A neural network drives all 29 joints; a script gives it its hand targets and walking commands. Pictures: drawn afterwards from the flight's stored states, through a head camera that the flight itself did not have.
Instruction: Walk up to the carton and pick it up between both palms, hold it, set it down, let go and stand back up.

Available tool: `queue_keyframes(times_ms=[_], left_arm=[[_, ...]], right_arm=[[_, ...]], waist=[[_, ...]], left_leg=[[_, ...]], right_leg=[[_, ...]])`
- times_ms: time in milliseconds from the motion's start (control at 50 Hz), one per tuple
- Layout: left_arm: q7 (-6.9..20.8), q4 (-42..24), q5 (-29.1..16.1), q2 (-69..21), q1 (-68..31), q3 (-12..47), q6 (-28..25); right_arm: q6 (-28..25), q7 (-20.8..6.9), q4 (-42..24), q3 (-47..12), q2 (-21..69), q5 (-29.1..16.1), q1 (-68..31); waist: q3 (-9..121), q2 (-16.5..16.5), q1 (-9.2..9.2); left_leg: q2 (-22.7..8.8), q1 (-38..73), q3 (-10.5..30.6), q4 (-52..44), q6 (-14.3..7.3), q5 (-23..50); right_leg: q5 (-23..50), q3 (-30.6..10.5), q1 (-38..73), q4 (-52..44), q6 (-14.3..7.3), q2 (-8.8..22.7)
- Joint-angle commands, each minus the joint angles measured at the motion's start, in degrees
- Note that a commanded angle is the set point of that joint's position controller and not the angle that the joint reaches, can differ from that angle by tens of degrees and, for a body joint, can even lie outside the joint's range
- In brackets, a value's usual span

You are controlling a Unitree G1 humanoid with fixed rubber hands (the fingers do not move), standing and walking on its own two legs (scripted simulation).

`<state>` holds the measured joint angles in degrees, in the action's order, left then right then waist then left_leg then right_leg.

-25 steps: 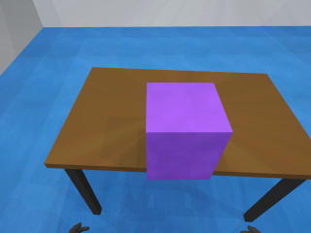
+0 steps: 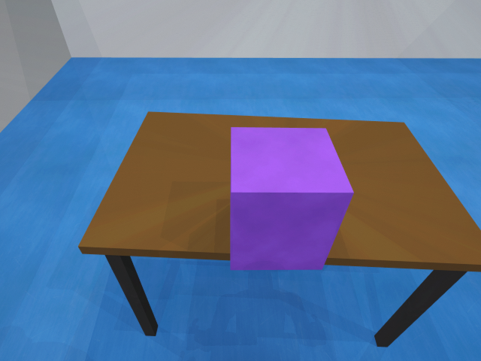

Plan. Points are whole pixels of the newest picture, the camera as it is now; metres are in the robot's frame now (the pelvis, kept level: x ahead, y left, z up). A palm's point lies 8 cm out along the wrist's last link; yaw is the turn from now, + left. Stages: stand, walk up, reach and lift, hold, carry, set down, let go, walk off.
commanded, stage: stand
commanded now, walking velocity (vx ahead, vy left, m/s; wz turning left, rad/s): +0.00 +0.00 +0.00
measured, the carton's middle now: (277, 199) +0.46 -0.06 +0.00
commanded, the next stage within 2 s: none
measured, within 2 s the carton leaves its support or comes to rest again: neither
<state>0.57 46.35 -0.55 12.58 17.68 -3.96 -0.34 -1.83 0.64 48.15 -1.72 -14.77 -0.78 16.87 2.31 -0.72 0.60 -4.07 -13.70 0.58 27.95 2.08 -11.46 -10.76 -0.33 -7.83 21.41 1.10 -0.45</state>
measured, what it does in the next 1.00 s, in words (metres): stands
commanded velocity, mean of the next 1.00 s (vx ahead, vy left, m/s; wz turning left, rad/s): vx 0.00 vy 0.00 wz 0.00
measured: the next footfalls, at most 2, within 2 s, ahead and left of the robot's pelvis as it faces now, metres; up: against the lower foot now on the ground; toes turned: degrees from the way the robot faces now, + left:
none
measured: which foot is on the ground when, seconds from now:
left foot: down 0.00-1.00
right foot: down 0.00-1.00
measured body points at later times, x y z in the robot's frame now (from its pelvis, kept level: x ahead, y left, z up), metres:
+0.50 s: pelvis +0.00 +0.00 +0.00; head -0.02 +0.02 +0.45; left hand +0.07 +0.26 -0.14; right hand +0.08 -0.26 -0.11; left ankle +0.04 +0.13 -0.74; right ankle +0.01 -0.14 -0.74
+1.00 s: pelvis +0.00 +0.00 +0.00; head -0.02 +0.02 +0.45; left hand +0.06 +0.26 -0.14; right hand +0.08 -0.27 -0.11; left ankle +0.04 +0.13 -0.74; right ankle +0.01 -0.14 -0.74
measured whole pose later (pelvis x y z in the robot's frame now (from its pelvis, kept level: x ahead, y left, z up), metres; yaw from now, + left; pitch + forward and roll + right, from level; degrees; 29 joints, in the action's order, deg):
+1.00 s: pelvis +0.00 +0.00 +0.00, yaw +0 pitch -3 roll -2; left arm 0.6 49.8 -0.5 13.5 17.7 -4.0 -0.6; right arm -1.5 0.6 48.1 -1.7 -15.7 -0.8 17.5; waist -0.1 -0.3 0.6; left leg -4.1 -13.7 0.6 27.9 2.0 -11.5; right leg -10.9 -0.4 -7.8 21.4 1.1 -0.5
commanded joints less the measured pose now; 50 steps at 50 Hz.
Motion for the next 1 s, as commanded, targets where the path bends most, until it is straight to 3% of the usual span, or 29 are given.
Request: queue_keyframes(times_ms=[0,380,980], left_arm=[[0.27,-2.83,2.83,14.76,0.8,-2.58,-2.18],[-0.04,-1.06,2.13,15.2,0.34,-2.19,-2.29],[-0.01,1.61,1.63,16.05,-0.82,-2.04,-2.13]], right_arm=[[-1.65,0.19,-4.07,5.8,-14.23,3.33,-0.44],[-1.53,0.54,-3.67,5.36,-14.45,2.39,-0.74],[-1.14,0.59,-2.48,5.22,-15.26,1.93,-1.13]], waist=[[-7.07,3.74,-0.15],[-5.15,4.71,-0.17],[-6.54,5.03,-0.43]], left_leg=[[-1.65,-2.64,3.89,-6.74,-3.4,-7.14],[-2.87,-0.09,4.09,-6.42,-3.53,-0.24],[-3.45,0.08,4.58,-7.53,-3.2,-2.0]], right_leg=[[-8.41,-4.78,-4.76,-2.67,-1.83,4.86],[-1.99,-5.11,-1.68,-2.47,-1.69,6.06],[-3.64,-5.54,-2.27,-3.43,-1.98,6.82]])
